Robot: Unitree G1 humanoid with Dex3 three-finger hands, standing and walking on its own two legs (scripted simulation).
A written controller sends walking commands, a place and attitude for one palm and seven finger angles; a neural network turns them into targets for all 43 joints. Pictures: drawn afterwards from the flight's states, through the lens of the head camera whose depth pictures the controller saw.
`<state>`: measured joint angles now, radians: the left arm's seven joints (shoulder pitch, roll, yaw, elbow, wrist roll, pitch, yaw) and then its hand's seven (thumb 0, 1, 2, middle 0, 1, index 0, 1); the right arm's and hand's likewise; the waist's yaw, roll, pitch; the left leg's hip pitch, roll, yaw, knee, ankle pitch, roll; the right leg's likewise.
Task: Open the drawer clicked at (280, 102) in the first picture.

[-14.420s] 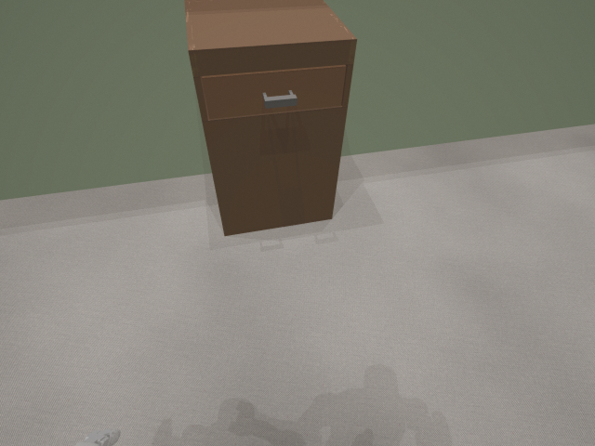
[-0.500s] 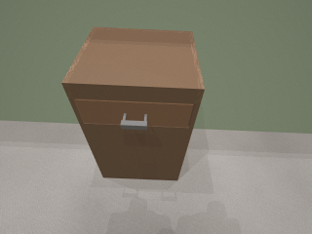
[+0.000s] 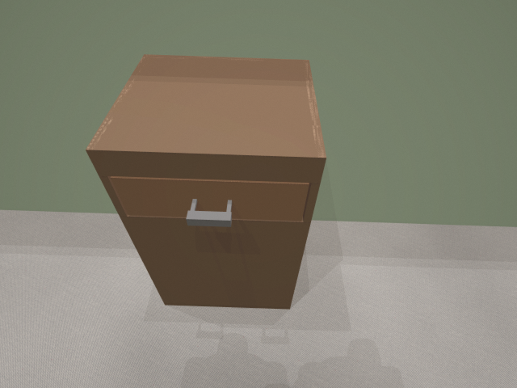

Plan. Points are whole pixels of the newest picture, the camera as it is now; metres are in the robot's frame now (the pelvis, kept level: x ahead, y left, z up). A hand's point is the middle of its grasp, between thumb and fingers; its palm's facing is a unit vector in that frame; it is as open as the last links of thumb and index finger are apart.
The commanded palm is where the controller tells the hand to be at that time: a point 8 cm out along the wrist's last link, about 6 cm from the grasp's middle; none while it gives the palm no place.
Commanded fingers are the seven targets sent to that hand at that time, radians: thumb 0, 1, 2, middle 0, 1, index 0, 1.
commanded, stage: raise the hand with hooked fingers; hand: left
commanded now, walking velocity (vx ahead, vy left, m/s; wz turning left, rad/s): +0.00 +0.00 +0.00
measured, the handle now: (210, 211) +0.51 +0.15 -0.11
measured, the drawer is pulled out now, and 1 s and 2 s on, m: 0.00 0.00 0.00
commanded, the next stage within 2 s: move the hooked fingers above the handle in 1.92 s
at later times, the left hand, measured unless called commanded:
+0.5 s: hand out of the picture +0.12 +0.17 -0.08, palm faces -0.14 -0.15 -0.98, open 8.9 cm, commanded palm +0.14 +0.20 -0.01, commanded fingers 0.00 0.32 0.65 -0.24 -0.68 -0.24 -0.68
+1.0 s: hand (170, 290) +0.27 +0.16 -0.01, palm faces +0.00 -0.11 -0.99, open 11.9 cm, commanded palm +0.24 +0.18 +0.06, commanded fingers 0.00 -0.27 0.40 -0.28 -1.05 -0.28 -1.05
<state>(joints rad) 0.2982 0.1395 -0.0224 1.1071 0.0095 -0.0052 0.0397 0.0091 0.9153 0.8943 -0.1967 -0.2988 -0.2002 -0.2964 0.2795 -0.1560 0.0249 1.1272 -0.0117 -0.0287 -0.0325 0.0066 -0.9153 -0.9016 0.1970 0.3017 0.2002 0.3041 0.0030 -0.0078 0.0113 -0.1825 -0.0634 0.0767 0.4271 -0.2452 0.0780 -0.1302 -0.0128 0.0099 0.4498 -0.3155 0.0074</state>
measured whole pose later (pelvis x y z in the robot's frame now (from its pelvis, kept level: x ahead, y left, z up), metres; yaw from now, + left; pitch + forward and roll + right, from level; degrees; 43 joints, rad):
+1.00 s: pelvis +0.00 -0.04 -0.03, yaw -7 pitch +11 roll +2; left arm 0.30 0.39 -0.01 -0.03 0.97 -0.02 0.35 0.00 -0.05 0.49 -0.29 -0.91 -0.29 -0.91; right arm 0.16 -0.29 -0.03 0.63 -0.04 0.09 -0.05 0.01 -0.90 -0.90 0.20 0.30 0.20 0.30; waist 0.04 0.04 -0.10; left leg -0.52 -0.07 -0.07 0.72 -0.39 0.00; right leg -0.54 0.11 0.08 0.78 -0.41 -0.08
